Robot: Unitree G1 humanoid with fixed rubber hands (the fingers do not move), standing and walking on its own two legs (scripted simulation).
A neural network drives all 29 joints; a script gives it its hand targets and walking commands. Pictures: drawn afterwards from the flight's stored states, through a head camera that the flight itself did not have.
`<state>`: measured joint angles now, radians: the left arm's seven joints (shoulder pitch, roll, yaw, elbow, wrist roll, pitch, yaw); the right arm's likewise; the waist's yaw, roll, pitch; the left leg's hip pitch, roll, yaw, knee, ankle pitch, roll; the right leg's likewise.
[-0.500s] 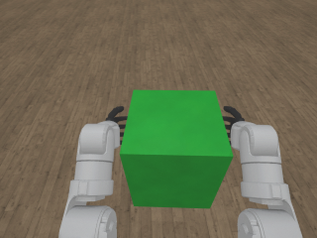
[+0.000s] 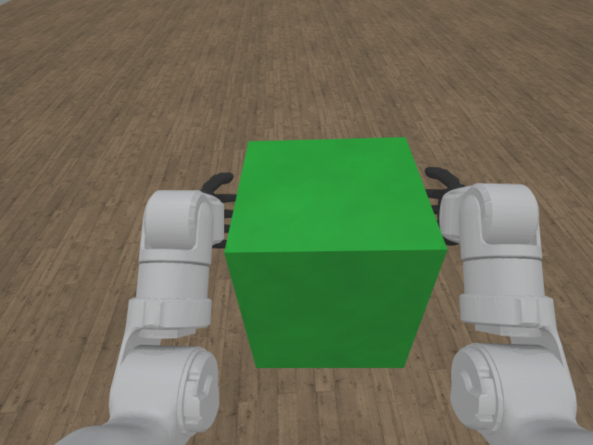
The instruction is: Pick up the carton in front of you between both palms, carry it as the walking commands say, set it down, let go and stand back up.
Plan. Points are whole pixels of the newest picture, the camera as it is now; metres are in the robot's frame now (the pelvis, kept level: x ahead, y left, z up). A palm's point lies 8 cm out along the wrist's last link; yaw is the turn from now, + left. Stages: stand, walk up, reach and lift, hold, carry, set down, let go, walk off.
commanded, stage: carry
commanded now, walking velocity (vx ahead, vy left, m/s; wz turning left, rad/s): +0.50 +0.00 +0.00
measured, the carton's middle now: (327, 257) +0.36 +0.00 +0.10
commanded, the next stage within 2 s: none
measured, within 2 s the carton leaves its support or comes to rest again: neither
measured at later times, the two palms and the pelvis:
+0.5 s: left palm (226, 108) +0.61 +0.17 +0.20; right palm (405, 121) +0.57 -0.12 +0.19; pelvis +0.20 +0.06 +0.04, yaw -3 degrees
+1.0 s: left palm (252, 49) +0.85 +0.16 +0.21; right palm (391, 46) +0.87 -0.14 +0.21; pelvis +0.48 +0.01 +0.06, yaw -2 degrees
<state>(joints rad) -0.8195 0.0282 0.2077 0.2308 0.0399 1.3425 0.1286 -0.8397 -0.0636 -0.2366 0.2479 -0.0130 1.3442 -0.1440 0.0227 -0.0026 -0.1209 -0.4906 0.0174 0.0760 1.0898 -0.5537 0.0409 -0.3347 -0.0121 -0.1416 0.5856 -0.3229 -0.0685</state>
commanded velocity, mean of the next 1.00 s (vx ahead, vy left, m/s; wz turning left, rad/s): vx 0.50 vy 0.00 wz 0.00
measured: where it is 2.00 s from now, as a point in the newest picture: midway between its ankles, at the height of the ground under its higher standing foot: (315, 253)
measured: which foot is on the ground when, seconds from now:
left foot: up 0.00-0.24, down 0.26-0.72, up 0.74-1.00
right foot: down 0.00-0.30, up 0.32-0.70, down 0.72-1.00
